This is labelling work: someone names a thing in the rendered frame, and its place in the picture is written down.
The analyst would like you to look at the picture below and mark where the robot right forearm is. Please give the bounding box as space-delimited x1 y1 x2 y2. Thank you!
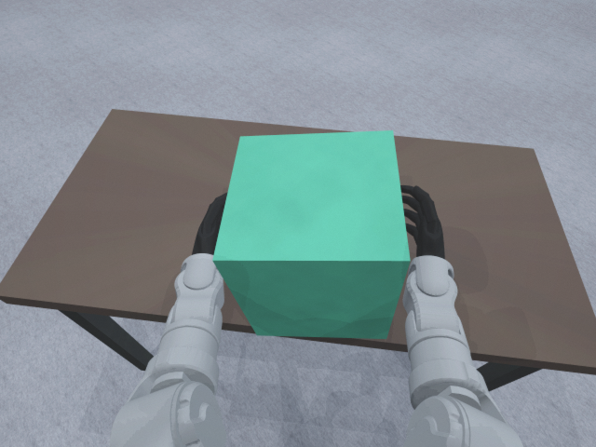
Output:
402 255 509 425

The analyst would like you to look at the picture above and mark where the left robot upper arm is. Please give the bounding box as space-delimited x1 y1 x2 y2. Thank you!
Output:
110 381 226 447

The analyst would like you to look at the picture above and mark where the carton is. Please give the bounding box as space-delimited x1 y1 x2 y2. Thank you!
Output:
212 130 411 339

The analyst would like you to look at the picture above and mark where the right robot upper arm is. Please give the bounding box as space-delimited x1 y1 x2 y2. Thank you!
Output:
403 395 523 447

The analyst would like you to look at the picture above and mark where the table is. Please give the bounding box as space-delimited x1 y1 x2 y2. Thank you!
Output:
0 109 596 391

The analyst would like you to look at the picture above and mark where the robot left hand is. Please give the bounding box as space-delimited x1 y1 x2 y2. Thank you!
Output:
192 193 227 255

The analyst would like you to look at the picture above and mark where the robot left forearm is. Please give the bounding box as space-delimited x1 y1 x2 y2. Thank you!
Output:
109 253 224 447

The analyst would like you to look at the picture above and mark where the robot right hand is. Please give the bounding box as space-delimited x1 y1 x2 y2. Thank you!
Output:
400 185 445 260

